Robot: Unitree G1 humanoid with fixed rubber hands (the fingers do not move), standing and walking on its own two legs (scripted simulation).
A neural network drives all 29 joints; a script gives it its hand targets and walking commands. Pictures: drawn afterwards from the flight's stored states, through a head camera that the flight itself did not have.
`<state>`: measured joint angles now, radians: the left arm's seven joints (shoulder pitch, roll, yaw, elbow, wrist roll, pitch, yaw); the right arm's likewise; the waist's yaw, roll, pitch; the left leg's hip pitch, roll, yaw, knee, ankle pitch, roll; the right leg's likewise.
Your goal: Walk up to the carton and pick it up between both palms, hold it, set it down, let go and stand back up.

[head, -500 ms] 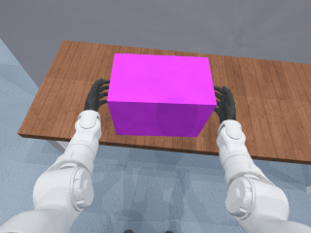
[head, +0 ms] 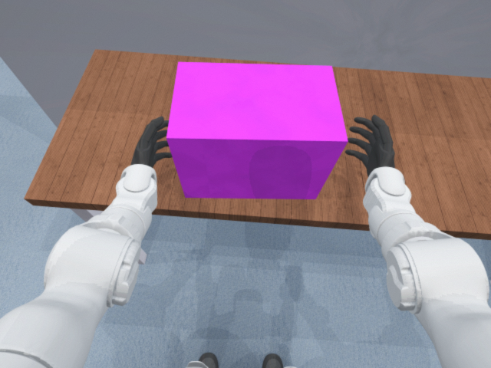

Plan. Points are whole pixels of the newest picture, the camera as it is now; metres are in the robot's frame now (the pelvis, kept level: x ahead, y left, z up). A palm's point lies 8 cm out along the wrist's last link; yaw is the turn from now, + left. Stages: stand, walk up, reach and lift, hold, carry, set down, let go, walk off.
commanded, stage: set down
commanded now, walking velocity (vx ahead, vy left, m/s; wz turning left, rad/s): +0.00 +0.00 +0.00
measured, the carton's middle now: (253, 136) +0.52 +0.00 -0.01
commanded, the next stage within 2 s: none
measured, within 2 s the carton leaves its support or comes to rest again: neither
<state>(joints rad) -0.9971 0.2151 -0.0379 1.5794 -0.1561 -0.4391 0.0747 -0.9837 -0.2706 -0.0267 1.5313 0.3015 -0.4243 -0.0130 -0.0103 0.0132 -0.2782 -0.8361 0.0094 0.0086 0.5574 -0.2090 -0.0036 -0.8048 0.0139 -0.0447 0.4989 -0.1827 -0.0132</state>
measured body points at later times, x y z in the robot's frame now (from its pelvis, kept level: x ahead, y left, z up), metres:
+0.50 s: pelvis -0.03 -0.01 -0.01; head +0.04 +0.00 +0.44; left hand +0.38 +0.20 +0.01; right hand +0.38 -0.24 +0.02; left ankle +0.00 +0.11 -0.72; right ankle +0.00 -0.11 -0.72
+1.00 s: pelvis -0.02 -0.01 +0.01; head +0.00 +0.00 +0.46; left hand +0.32 +0.22 +0.02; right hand +0.31 -0.24 +0.01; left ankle +0.00 +0.11 -0.72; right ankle +0.00 -0.11 -0.72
